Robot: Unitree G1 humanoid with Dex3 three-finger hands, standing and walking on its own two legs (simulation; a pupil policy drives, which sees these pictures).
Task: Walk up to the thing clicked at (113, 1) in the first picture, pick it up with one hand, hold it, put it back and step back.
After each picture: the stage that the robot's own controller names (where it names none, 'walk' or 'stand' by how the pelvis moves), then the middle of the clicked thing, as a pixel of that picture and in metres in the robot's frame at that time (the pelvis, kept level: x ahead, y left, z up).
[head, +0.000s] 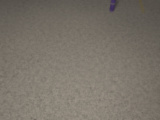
stand; (112, 2) +2.15 -0.48 -0.65
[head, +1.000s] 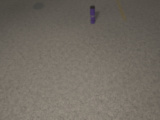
walk; (92, 14) +2.03 -0.02 -0.62
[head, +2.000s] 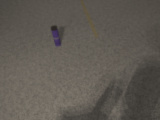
walk; (56, 36) +1.36 +0.35 -0.65
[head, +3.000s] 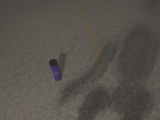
walk; (55, 70) +0.90 +0.31 -0.65
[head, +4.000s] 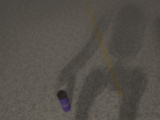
walk; (64, 101) +0.57 +0.22 -0.64
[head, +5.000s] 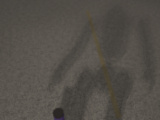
stand; (59, 119) +0.44 +0.16 -0.64
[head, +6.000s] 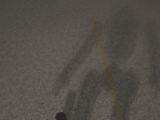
stand; out of the picture +0.44 +0.15 -0.65
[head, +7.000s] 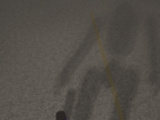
stand; out of the picture +0.44 +0.16 -0.66
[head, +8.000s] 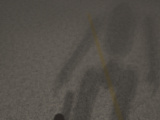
stand; out of the picture +0.43 +0.17 -0.66
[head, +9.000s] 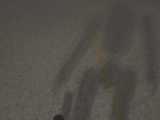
stand; out of the picture +0.42 +0.18 -0.66
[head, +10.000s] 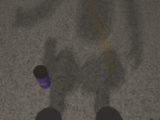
go down; (43, 78) +0.46 +0.18 -0.45
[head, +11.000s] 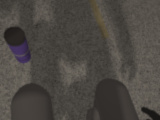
go down; (19, 47) +0.49 +0.23 -0.26
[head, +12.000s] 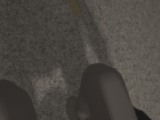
close in; out of the picture +0.48 +0.27 -0.18
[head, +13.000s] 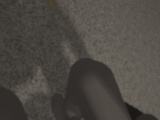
close; out of the picture +0.47 +0.29 -0.16
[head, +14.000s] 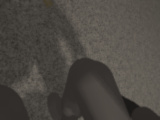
lift; out of the picture +0.44 +0.28 -0.16
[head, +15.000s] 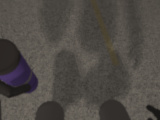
lift; (17, 73) +0.34 +0.19 +0.04
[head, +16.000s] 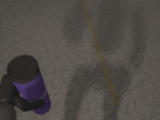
hold; (34, 90) +0.30 +0.16 +0.04
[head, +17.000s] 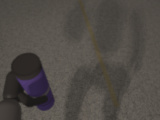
hold; (37, 86) +0.31 +0.15 +0.04
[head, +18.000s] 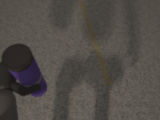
crouch; (29, 75) +0.36 +0.16 -0.01
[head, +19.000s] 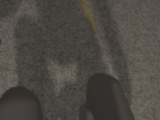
lower; out of the picture +0.49 +0.24 -0.04
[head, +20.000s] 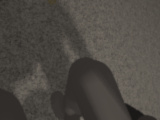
lower; out of the picture +0.45 +0.30 -0.16
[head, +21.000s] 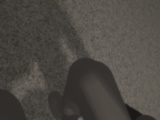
lower; out of the picture +0.45 +0.30 -0.17
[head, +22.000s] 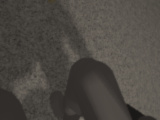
lower; out of the picture +0.45 +0.30 -0.16
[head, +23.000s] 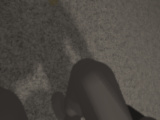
lower; out of the picture +0.45 +0.30 -0.16
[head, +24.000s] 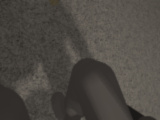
open; out of the picture +0.45 +0.28 -0.17
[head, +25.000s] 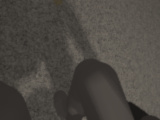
stand; out of the picture +0.45 +0.27 -0.17
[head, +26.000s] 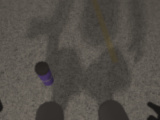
walk; (45, 75) +0.47 +0.19 -0.42
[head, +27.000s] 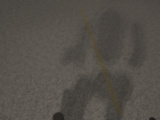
stand; out of the picture +0.42 +0.15 -0.60
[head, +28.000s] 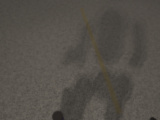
stand; out of the picture +0.42 +0.16 -0.60
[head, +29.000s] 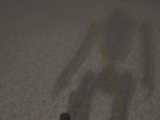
stand; out of the picture +0.43 +0.14 -0.65
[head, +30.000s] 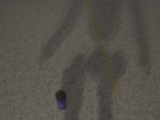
walk; (61, 101) +0.47 +0.11 -0.64
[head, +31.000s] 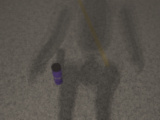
walk; (57, 74) +0.67 +0.17 -0.63
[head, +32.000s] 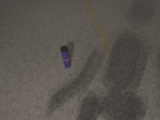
stand; (66, 57) +1.01 +0.23 -0.64
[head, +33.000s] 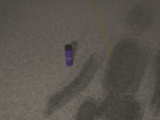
stand; (68, 55) +1.03 +0.14 -0.65
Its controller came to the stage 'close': yes
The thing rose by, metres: 0.69
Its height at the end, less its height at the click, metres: +0.00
